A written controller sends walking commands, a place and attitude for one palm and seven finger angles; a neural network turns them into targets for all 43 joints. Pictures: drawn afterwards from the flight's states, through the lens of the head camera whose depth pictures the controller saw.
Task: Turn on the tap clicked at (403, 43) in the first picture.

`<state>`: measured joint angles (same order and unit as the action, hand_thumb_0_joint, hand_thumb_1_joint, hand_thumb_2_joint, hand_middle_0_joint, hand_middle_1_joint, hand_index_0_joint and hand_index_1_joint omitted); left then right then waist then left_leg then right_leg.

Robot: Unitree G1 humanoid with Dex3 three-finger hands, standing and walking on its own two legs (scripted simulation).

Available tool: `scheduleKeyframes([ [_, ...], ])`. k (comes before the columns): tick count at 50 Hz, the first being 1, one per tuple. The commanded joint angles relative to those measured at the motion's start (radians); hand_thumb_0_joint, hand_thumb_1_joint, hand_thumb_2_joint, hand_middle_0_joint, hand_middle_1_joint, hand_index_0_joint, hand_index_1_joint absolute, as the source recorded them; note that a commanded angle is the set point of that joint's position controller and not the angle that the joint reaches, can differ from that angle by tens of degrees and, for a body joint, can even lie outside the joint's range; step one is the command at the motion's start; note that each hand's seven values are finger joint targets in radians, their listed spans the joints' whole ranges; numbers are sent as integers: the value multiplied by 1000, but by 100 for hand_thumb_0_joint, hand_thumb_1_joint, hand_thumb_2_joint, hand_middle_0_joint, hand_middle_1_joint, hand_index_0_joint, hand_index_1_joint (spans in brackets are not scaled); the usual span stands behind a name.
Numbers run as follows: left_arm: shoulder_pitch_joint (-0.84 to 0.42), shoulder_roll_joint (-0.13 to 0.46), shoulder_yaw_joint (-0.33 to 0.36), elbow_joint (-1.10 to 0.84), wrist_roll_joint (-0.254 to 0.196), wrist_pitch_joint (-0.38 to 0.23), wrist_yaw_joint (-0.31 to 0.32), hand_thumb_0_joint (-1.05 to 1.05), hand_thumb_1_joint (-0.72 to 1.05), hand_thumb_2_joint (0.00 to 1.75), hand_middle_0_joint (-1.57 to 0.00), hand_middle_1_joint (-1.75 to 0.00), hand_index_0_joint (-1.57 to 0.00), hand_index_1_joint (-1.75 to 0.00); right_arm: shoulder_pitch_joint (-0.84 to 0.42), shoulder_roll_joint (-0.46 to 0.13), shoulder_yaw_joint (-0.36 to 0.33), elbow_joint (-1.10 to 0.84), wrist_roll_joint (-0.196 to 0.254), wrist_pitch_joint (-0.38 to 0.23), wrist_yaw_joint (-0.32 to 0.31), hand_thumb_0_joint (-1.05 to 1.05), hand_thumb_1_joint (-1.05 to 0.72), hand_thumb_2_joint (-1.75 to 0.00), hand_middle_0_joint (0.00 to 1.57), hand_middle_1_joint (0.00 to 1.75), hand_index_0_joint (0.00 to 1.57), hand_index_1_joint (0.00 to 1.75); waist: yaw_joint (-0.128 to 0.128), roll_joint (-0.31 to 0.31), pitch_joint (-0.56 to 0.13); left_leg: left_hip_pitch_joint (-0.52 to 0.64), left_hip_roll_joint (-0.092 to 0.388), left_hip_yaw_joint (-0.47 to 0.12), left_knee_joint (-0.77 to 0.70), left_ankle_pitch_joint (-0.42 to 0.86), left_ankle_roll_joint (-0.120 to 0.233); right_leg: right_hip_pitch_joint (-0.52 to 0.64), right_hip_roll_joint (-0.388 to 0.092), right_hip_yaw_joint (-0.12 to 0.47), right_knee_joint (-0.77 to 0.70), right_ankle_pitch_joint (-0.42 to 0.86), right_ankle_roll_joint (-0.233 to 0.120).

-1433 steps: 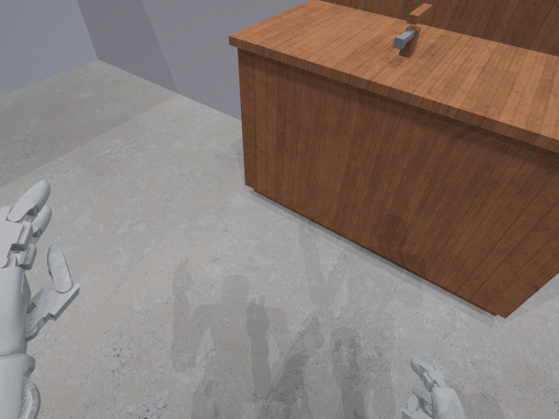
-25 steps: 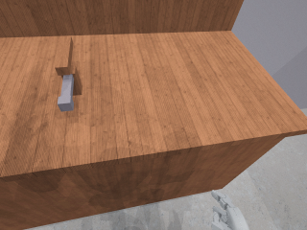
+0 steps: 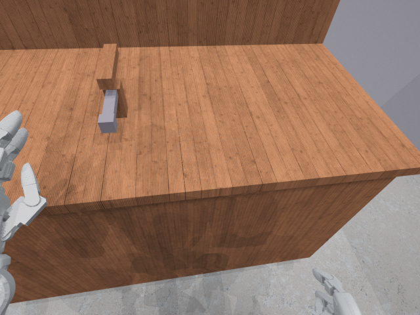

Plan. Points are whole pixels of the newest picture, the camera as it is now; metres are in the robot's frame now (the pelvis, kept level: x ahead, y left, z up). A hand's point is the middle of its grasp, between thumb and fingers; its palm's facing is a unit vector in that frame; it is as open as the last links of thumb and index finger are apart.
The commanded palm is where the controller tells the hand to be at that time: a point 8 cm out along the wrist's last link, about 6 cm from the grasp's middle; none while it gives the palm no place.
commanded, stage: come to a stop and stand still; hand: left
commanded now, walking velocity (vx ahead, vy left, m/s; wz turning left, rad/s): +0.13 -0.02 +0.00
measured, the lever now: (108, 123) +0.41 +0.25 +0.12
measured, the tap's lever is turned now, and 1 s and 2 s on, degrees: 0 0 0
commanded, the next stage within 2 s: look again from close up in 1.42 s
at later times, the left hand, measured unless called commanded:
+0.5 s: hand (85, 165) +0.27 +0.22 +0.18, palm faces +0.32 -0.87 -0.38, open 7.4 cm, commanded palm +0.21 +0.26 +0.19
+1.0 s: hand (66, 166) +0.28 +0.26 +0.16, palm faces +0.37 -0.87 -0.33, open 7.4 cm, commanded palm +0.23 +0.28 +0.19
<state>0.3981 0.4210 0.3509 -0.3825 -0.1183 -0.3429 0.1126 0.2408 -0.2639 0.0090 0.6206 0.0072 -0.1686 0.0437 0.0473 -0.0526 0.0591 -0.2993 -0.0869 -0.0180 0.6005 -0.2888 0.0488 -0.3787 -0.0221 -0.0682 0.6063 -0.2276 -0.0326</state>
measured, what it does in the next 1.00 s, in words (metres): shifts its weight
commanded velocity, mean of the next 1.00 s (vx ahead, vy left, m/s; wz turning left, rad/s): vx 0.01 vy -0.01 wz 0.00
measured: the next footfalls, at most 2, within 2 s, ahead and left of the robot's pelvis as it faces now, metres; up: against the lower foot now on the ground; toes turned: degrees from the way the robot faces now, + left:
none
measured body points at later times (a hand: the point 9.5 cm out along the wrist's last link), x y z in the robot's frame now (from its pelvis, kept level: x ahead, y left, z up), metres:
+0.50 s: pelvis +0.03 +0.00 +0.01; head +0.03 -0.02 +0.46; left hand +0.25 +0.26 +0.20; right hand +0.17 -0.24 -0.08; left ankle +0.02 +0.09 -0.73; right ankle +0.07 -0.10 -0.73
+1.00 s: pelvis +0.05 +0.01 +0.01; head +0.07 +0.03 +0.46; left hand +0.25 +0.30 +0.18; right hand +0.25 -0.21 -0.04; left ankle +0.02 +0.09 -0.73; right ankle +0.07 -0.10 -0.73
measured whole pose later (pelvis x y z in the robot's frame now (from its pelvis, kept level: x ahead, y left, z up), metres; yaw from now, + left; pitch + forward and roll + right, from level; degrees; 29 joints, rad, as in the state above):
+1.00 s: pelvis +0.05 +0.01 +0.01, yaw -3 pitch -1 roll -1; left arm 0.42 0.34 0.36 -0.41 -0.06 -0.20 0.10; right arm 0.15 -0.19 0.02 0.55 0.03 -0.11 -0.02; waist 0.03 -0.03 0.04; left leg -0.14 -0.04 0.02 0.49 -0.32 0.06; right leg -0.22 0.02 -0.05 0.45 -0.21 -0.01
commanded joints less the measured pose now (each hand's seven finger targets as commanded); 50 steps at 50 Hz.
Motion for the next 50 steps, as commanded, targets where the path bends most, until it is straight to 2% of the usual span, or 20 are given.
scheduleKeyframes([
  [1, -186, 181, 86, -168, 15, -43, 13, 0, 90, 90, -20, -30, -20, -30, -64, -118, -45, -140, 2, -52, -12, 0, -90, -90, 20, 30, 20, 30, -30, 137, -35, -143, 192, -221, -336, -389, 7, 79, -56, 88, -44, -201, 3],
  [3, -221, 189, 83, -207, 33, -45, 9, 0, 90, 90, -20, -30, -20, -30, -71, -107, -47, -152, 1, -52, -13, 0, -90, -90, 20, 30, 20, 30, -23, 216, -70, -151, 220, -228, -371, -364, 5, 142, -39, 50, 17, -103, 14],
  [6, -181, 187, 83, -225, 30, -32, 2, 0, 90, 90, -20, -30, -20, -30, -74, -97, -44, -158, -1, -60, -3, 0, -90, -90, 20, 30, 20, 30, -12, 130, -121, -98, 186, -166, -284, -144, -23, 204, -61, 62, -50, -1, 0],
  [9, -154, 179, 86, -225, 22, -19, -3, 0, 90, 90, -20, -30, -20, -30, -93, -88, -37, -156, -2, -61, -3, 0, -90, -90, 20, 30, 20, 30, -15, 170, -93, -116, 183, -167, -316, -202, -41, 199, -60, 70, -74, -56, -3],
  [12, -110, 185, 114, -179, 10, -7, -3, 0, 90, 90, -20, -30, -20, -30, -95, -87, -36, -147, 3, -59, -5, 0, -90, -90, 20, 30, 20, 30, -24, 112, -51, -134, 155, -149, -293, -200, -27, 189, -69, 110, -136, -75, -10],
  [13, -1106, 862, 628, -554, 216, -102, -3, 0, 90, 90, -20, -30, -20, -30, 23, -81, -17, -121, -54, -101, -34, 0, -90, -90, 20, 30, 20, 30, -23, 104, -87, -171, 164, -5, -109, -43, 20, 205, -36, 158, -121, -73, -8],
  [14, -515, 262, 225, 45, 98, -64, -57, 0, 90, 90, -20, -30, -20, -30, -70, 43, 21, -105, -18, -101, -48, 0, -90, -90, 20, 30, 20, 30, -27, 9, -210, -14, 118, -46, -137, -9, -4, 123, -98, 180, -202, -96, -32],
  [15, -261, 235, 215, -37, 63, -55, -53, 0, 90, 90, -20, -30, -20, -30, -32, -30, -25, -136, -11, -96, -51, 0, -90, -90, 20, 30, 20, 30, 2, 66, -149, 29, 117, -26, -161, -21, -22, 154, -90, 272, -255, -103, -47],
  [17, -125, 40, 60, -35, 37, -23, -59, 0, 90, 90, -20, -30, -20, -30, -58, -49, -36, -148, 13, -95, -39, 0, -90, -90, 20, 30, 20, 30, -16, 219, -181, 103, 118, -16, -204, -7, -20, 148, -60, 202, -177, -56, -44],
  [19, -77, 41, 41, -84, 42, -8, -46, 0, 90, 90, -20, -30, -20, -30, -51, -66, -37, -161, 18, -79, -29, 0, -90, -90, 20, 30, 20, 30, -11, 247, -128, -49, 169, -59, -266, -59, -3, 228, -38, 144, -122, -49, -11],
  [21, -37, 48, 37, -70, 51, 6, -33, 0, 90, 90, -20, -30, -20, -30, -54, -59, -36, -169, 27, -72, -32, 0, -90, -90, 20, 30, 20, 30, -4, 76, -88, -109, 159, -47, -260, -90, 0, 260, -41, 154, -159, -65, 3],
  [24, -42, 123, 119, -84, 48, 20, -11, 0, 90, 90, -20, -30, -20, -30, -76, -61, -46, -184, 28, -58, -54, 0, -90, -90, 20, 30, 20, 30, -13, -184, -103, -31, 123, -33, -172, -13, -12, 212, -77, 190, -262, -79, 0],
  [25, -56, 147, 148, -106, 47, 20, -9, 0, 90, 90, -20, -30, -20, -30, -84, -59, -48, -188, 25, -56, -61, 0, -90, -90, 20, 30, 20, 30, -17, -223, -108, 2, 111, -28, -142, 10, -13, 187, -96, 213, -288, -82, -8],
  [27, -123, 239, 220, -228, 51, 10, 2, 0, 90, 90, -20, -30, -20, -30, -125, -59, -40, -188, 19, -51, -70, 0, -90, -90, 20, 30, 20, 30, -23, -134, -132, 55, 99, -17, -117, 60, -15, 173, -114, 225, -284, -20, -23],
  [32, -143, 184, 168, -407, 54, -9, 5, 0, 90, 90, -20, -30, -20, -30, -150, -44, -29, -184, 13, -72, -72, 0, -90, -90, 20, 30, 20, 30, -24, 249, -236, 138, 129, -23, -130, 343, -24, 297, -80, 172, -150, 344, -17],
  [34, -101, 144, 140, -407, 56, -5, 10, 0, 90, 90, -20, -30, -20, -30, -132, -51, -38, -182, 13, -77, -68, 0, -90, -90, 20, 30, 20, 30, -26, 255, -280, 153, 144, -29, -105, 489, -33, 347, -75, 140, -121, 460, -12],
  [37, 14, 104, 132, -338, 52, 17, 12, 0, 90, 90, -20, -30, -20, -30, -123, -58, -47, -174, 19, -70, -53, 0, -90, -90, 20, 30, 20, 30, -27, 151, -273, 161, 147, -18, -85, 551, -47, 360, -65, 120, -114, 544, -14],
  [39, 50, 82, 125, -260, 51, 37, 12, 0, 90, 90, -20, -30, -20, -30, -105, -69, -58, -174, 17, -45, -52, 0, -90, -90, 20, 30, 20, 30, -34, 51, -236, 125, 156, -28, -91, 536, -52, 357, -64, 112, -122, 539, -14],
  [43, 51, 56, 115, -172, 47, 68, 3, 0, 90, 90, -20, -30, -20, -30, -116, -70, -58, -179, 20, 4, -60, 0, -90, -90, 20, 30, 20, 30, -45, 2, -163, 101, 166, -34, -144, 431, -50, 299, -57, 108, -148, 434, -6],
  [50, -145, 88, 77, -345, 63, 72, 5, 0, 90, 90, -20, -30, -20, -30, -150, -63, -39, -212, 13, 2, -75, 0, -90, -90, 20, 30, 20, 30, -30, 134, -154, 83, 171, -45, -215, 294, -36, 325, -42, 114, -164, 306, 4],
])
